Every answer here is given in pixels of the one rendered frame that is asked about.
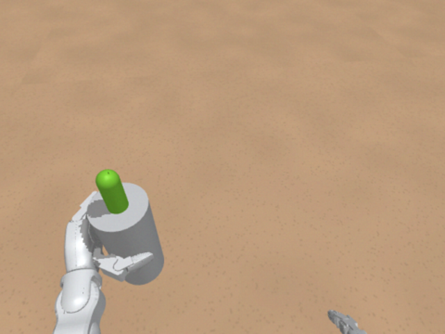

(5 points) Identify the bottle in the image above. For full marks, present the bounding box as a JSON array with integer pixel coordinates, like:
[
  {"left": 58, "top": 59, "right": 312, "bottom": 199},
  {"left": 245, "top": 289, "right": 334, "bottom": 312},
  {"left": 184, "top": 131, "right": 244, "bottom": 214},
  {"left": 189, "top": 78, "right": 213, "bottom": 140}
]
[{"left": 87, "top": 169, "right": 164, "bottom": 285}]

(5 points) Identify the right robot hand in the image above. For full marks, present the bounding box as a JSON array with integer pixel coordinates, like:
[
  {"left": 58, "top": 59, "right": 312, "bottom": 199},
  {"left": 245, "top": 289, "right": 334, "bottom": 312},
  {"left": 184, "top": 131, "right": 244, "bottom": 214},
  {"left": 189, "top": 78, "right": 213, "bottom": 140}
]
[{"left": 327, "top": 310, "right": 367, "bottom": 334}]

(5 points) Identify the left robot arm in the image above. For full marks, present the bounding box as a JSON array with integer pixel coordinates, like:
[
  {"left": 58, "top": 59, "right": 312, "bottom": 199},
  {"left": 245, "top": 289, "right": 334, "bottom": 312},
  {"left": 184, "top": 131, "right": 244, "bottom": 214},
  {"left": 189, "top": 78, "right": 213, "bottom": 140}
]
[{"left": 52, "top": 268, "right": 106, "bottom": 334}]

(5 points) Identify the left robot hand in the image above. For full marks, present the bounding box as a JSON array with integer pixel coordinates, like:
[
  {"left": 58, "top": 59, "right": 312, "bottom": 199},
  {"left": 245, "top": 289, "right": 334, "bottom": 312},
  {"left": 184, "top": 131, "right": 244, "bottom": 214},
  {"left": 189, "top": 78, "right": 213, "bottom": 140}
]
[{"left": 64, "top": 191, "right": 154, "bottom": 282}]

